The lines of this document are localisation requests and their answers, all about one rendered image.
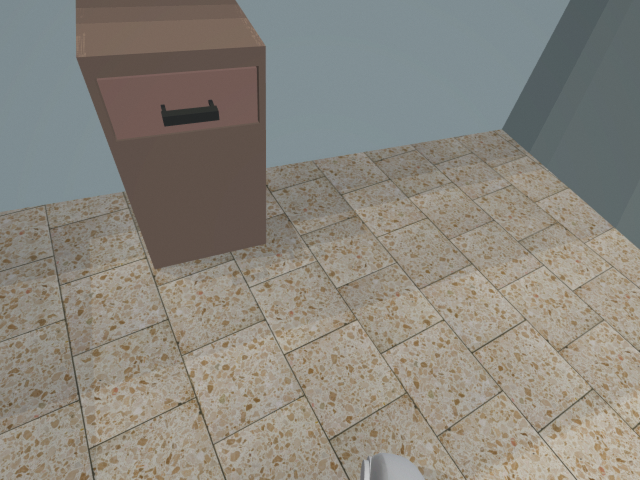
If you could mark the cabinet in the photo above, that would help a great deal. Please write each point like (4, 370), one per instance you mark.
(194, 194)

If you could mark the drawer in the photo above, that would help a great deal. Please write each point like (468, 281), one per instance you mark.
(134, 102)

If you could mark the right robot thigh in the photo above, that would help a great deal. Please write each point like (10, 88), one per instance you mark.
(386, 466)

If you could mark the handle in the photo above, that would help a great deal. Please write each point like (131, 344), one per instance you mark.
(190, 115)

